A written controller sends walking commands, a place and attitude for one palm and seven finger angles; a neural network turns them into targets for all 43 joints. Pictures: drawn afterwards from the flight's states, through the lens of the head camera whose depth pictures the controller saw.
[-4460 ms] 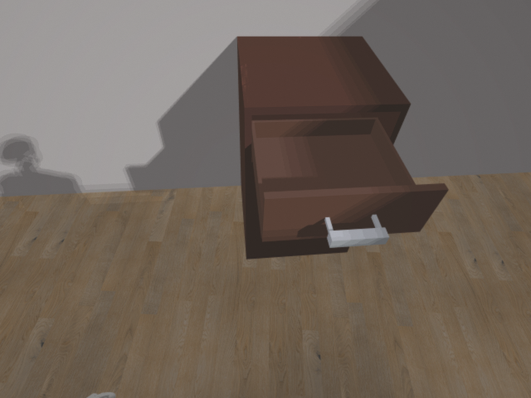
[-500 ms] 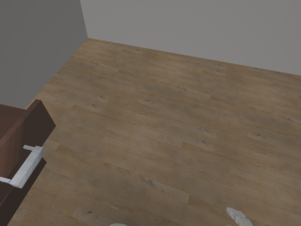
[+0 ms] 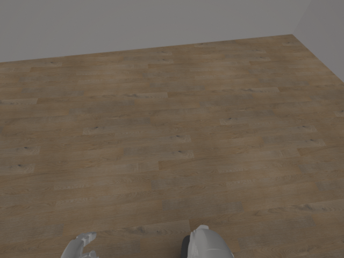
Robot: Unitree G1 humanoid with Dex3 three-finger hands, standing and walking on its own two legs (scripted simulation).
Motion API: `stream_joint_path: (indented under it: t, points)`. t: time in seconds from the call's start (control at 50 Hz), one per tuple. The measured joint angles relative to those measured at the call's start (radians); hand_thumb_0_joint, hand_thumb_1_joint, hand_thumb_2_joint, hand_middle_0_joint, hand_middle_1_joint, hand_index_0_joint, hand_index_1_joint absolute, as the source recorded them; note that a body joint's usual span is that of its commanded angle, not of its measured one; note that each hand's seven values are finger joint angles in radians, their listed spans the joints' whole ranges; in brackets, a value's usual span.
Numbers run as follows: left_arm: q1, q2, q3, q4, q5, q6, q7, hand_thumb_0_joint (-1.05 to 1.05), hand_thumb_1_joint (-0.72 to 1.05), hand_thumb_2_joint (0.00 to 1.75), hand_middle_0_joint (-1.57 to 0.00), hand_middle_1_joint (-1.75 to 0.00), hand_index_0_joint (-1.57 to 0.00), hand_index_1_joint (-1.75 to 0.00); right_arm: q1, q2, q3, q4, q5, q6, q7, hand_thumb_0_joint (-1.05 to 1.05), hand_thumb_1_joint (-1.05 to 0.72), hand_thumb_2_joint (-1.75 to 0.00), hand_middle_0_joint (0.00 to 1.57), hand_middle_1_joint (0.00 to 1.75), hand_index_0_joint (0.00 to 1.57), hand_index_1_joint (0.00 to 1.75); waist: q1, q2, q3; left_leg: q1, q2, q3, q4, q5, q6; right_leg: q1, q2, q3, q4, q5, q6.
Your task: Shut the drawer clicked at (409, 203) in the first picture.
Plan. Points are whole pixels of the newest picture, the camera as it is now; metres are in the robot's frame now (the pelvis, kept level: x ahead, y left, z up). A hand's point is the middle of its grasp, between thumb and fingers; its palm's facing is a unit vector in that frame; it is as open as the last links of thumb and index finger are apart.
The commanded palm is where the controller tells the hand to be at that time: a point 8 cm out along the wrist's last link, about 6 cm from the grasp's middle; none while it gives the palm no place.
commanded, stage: walk to a spot facing it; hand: left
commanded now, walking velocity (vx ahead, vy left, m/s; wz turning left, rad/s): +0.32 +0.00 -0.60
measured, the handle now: out of the picture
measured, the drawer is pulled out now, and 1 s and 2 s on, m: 0.30 0.30 0.30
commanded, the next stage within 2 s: turn to face it in 1.00 s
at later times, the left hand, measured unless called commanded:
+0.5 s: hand (105, 199) +0.29 +0.19 -0.16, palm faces -0.15 -0.96 -0.24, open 7.3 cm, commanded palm none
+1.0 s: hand (144, 128) +0.54 +0.09 -0.16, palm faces -0.53 -0.82 -0.21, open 7.4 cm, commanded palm none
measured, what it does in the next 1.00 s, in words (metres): walks ahead, turning right: right foot, then left foot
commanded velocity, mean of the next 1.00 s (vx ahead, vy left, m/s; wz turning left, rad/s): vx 0.16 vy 0.00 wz -0.55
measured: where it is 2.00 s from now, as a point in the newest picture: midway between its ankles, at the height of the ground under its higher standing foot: (178, 223)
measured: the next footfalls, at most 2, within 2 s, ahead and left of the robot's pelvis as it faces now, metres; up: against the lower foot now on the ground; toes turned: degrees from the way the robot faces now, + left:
right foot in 0.10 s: +0.19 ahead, -0.09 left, +0.00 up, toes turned -12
left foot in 0.58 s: +0.41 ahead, +0.08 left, +0.00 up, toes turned -11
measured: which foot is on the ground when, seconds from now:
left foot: down 0.00-0.08, up 0.10-0.56, down 0.58-1.00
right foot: up 0.00-0.08, down 0.10-0.58, up 0.60-1.00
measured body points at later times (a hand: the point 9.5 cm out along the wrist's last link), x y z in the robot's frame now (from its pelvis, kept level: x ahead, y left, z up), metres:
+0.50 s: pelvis +0.22 -0.01 +0.00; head +0.25 -0.02 +0.45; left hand +0.29 +0.24 -0.14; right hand +0.32 -0.26 -0.12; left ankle +0.35 +0.12 -0.70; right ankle +0.15 -0.09 -0.73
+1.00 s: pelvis +0.34 -0.02 +0.00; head +0.39 -0.04 +0.45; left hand +0.57 +0.13 -0.14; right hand +0.21 -0.24 -0.14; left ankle +0.37 +0.09 -0.73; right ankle +0.30 -0.15 -0.70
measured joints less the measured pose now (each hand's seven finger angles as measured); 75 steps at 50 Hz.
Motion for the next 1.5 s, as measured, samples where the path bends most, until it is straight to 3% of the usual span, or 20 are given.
stream_joint_path:
  t: [0.06,0.1,0.16,0.22,0.3,0.4,0.54,0.58,0.66,0.74,0.9,0.98,1.06,1.08,1.12,1.16,1.22,1.32,1.46,1.5]
  points:
    - [-0.049,-0.011,-0.012,-0.024,-0.001,-0.023,0.001,0.01,0.91,0.90,-0.19,-0.30,-0.20,-0.30,0.030,0.006,0.001,0.024,0.002,0.012,0.007,0.01,-0.91,-0.89,0.20,0.30,0.19,0.30,-0.012,0.010,0.022,0.014,0.033,0.035,0.090,-0.065,-0.027,0.074,0.050,-0.038,-0.121,-0.045,-0.047]
    - [-0.049,-0.008,-0.020,-0.037,0.000,-0.054,0.002,0.01,0.91,0.90,-0.19,-0.30,-0.20,-0.30,0.054,0.015,0.003,0.035,0.010,0.024,0.017,0.01,-0.91,-0.89,0.20,0.30,0.19,0.30,-0.004,-0.006,0.015,-0.035,0.071,0.038,0.311,-0.086,-0.040,0.172,0.071,-0.054,-0.214,-0.020,-0.089]
    - [-0.026,-0.008,-0.024,-0.037,-0.020,-0.078,0.021,0.00,0.91,0.90,-0.19,-0.30,-0.20,-0.30,0.002,0.017,0.000,0.027,0.025,0.050,0.020,0.01,-0.90,-0.89,0.20,0.30,0.20,0.30,0.000,-0.008,0.022,-0.268,0.079,-0.161,0.853,-0.085,-0.045,0.197,0.101,-0.031,-0.145,-0.084,-0.130]
    - [0.025,-0.012,-0.030,-0.011,-0.029,-0.074,0.036,0.00,0.91,0.90,-0.19,-0.30,-0.20,-0.30,-0.087,0.018,-0.005,-0.019,0.019,0.051,0.019,0.01,-0.90,-0.89,0.20,0.30,0.20,0.30,-0.005,-0.004,0.011,-0.463,0.088,-0.272,1.018,0.027,-0.049,0.287,0.124,-0.005,-0.214,-0.094,-0.113]
    - [0.099,-0.023,-0.019,0.025,-0.023,-0.084,0.052,-0.01,0.92,0.90,-0.20,-0.30,-0.21,-0.30,-0.215,0.011,-0.011,-0.101,0.009,0.042,0.019,0.01,-0.91,-0.89,0.20,0.30,0.19,0.30,0.008,0.017,-0.023,-0.641,0.116,-0.324,0.892,0.100,-0.063,0.369,0.138,0.047,-0.316,-0.079,-0.111]
    - [0.175,-0.012,-0.014,0.046,-0.015,-0.093,0.047,-0.01,0.93,0.90,-0.20,-0.30,-0.21,-0.30,-0.333,-0.002,-0.015,-0.158,0.003,0.036,0.035,0.01,-0.91,-0.89,0.20,0.30,0.19,0.30,0.051,0.041,-0.058,-0.714,0.112,-0.339,0.683,0.207,-0.077,0.427,0.139,0.104,-0.371,-0.098,-0.090]
    - [0.275,-0.008,-0.011,0.050,-0.013,-0.089,0.051,0.00,0.91,0.90,-0.20,-0.30,-0.20,-0.30,-0.419,-0.017,-0.007,-0.182,0.006,0.026,0.046,0.01,-0.91,-0.90,0.20,0.30,0.19,0.30,0.136,0.025,-0.065,-0.583,0.029,-0.304,0.350,0.183,-0.062,0.489,0.126,0.171,-0.347,-0.193,-0.046]
    - [0.313,-0.007,-0.007,0.056,-0.019,-0.081,0.052,0.00,0.91,0.90,-0.20,-0.30,-0.20,-0.30,-0.429,-0.018,0.000,-0.191,0.004,0.011,0.041,0.01,-0.90,-0.90,0.20,0.30,0.19,0.30,0.150,0.011,-0.070,-0.500,0.004,-0.279,0.228,0.252,-0.037,0.475,0.124,0.201,-0.261,-0.250,-0.031]
    - [0.318,0.003,0.000,0.093,-0.023,-0.048,0.049,0.01,0.91,0.90,-0.19,-0.30,-0.20,-0.30,-0.429,0.003,0.023,-0.202,0.002,-0.005,0.031,0.01,-0.90,-0.89,0.20,0.30,0.20,0.30,0.146,-0.033,-0.051,-0.443,0.018,-0.198,0.294,0.161,0.031,0.283,0.094,0.174,0.272,-0.341,-0.002]
    - [0.271,0.008,0.009,0.077,-0.013,-0.015,0.035,0.01,0.91,0.90,-0.19,-0.30,-0.20,-0.30,-0.366,0.016,0.025,-0.185,0.005,-0.002,0.015,0.00,-0.90,-0.89,0.21,0.30,0.20,0.30,0.117,-0.032,-0.050,-0.357,0.040,-0.156,0.221,0.153,0.022,0.137,0.036,0.105,0.455,-0.247,0.033]
    - [0.140,-0.003,0.023,-0.007,-0.010,0.018,0.028,0.01,0.91,0.90,-0.19,-0.30,-0.20,-0.30,-0.251,-0.018,-0.014,-0.108,0.008,0.038,0.002,0.00,-0.92,-0.89,0.21,0.30,0.20,0.30,0.075,-0.011,-0.034,-0.275,0.068,-0.066,0.148,0.141,0.015,0.050,-0.035,0.077,0.283,-0.122,0.068]
    - [0.088,-0.008,0.018,-0.025,-0.010,0.020,0.027,0.00,0.91,0.90,-0.19,-0.30,-0.20,-0.30,-0.217,-0.041,-0.031,-0.092,0.001,0.053,0.009,0.00,-0.92,-0.89,0.20,0.30,0.20,0.30,0.041,0.011,-0.020,-0.261,0.092,-0.012,0.176,0.105,-0.007,0.115,-0.033,0.046,0.077,-0.143,0.064]
    - [0.059,-0.006,0.004,-0.047,-0.008,-0.005,0.026,0.00,0.91,0.90,-0.19,-0.30,-0.20,-0.30,-0.181,-0.063,-0.045,-0.088,0.002,0.065,0.019,0.01,-0.91,-0.89,0.20,0.30,0.20,0.30,0.016,0.040,-0.017,-0.276,0.141,0.036,0.295,0.027,-0.047,0.240,-0.002,0.018,-0.165,-0.098,0.030]
    - [0.052,-0.007,0.000,-0.049,-0.005,-0.021,0.030,0.00,0.91,0.90,-0.19,-0.30,-0.20,-0.30,-0.175,-0.070,-0.047,-0.087,0.005,0.072,0.023,0.01,-0.91,-0.90,0.20,0.30,0.20,0.30,0.017,0.055,-0.016,-0.308,0.161,0.010,0.377,-0.001,-0.054,0.248,0.014,0.018,-0.179,-0.130,0.003]
    - [0.033,-0.013,-0.012,-0.051,-0.014,-0.040,0.040,0.00,0.91,0.90,-0.19,-0.30,-0.20,-0.30,-0.190,-0.080,-0.047,-0.085,0.011,0.097,0.018,0.01,-0.91,-0.90,0.20,0.30,0.19,0.30,0.010,0.077,0.003,-0.409,0.140,-0.131,0.611,-0.110,-0.070,0.234,0.032,0.026,-0.136,-0.157,-0.036]
    - [0.027,-0.021,-0.019,-0.050,-0.018,-0.043,0.054,0.00,0.90,0.90,-0.19,-0.30,-0.20,-0.30,-0.205,-0.079,-0.041,-0.082,0.015,0.110,0.011,0.01,-0.91,-0.90,0.20,0.30,0.19,0.30,0.005,0.079,0.009,-0.489,0.098,-0.228,0.778,-0.117,-0.072,0.257,0.037,0.032,-0.156,-0.144,-0.046]
    - [0.036,-0.037,-0.032,-0.033,-0.019,-0.041,0.071,0.00,0.90,0.90,-0.19,-0.30,-0.20,-0.30,-0.223,-0.066,-0.028,-0.075,0.012,0.111,0.010,0.01,-0.91,-0.90,0.20,0.30,0.19,0.30,0.002,0.075,-0.015,-0.559,0.066,-0.292,0.850,-0.029,-0.074,0.307,0.046,0.037,-0.231,-0.112,-0.050]
    - [0.050,-0.070,-0.059,0.004,-0.013,-0.041,0.072,0.00,0.90,0.90,-0.20,-0.30,-0.20,-0.30,-0.217,-0.028,-0.013,-0.064,0.016,0.104,0.015,0.01,-0.91,-0.90,0.20,0.30,0.19,0.30,-0.010,0.067,-0.069,-0.538,0.036,-0.320,0.659,0.041,-0.068,0.375,0.046,0.003,-0.310,-0.095,-0.047]
    - [0.061,-0.091,-0.057,0.011,-0.013,-0.035,0.074,0.00,0.90,0.90,-0.20,-0.30,-0.21,-0.30,-0.217,0.015,-0.009,-0.050,0.016,0.112,0.027,0.01,-0.91,-0.90,0.20,0.30,0.19,0.30,0.022,0.015,-0.070,-0.429,0.002,-0.254,0.403,0.059,-0.058,0.391,0.008,-0.089,-0.250,-0.148,-0.022]
    - [0.074,-0.082,-0.047,0.012,-0.020,-0.024,0.075,0.00,0.90,0.90,-0.20,-0.30,-0.21,-0.30,-0.216,0.014,-0.013,-0.062,0.014,0.102,0.031,0.01,-0.91,-0.89,0.20,0.30,0.19,0.30,0.025,-0.002,-0.068,-0.410,-0.016,-0.249,0.334,0.107,-0.006,0.361,-0.019,-0.110,-0.181,-0.183,-0.004]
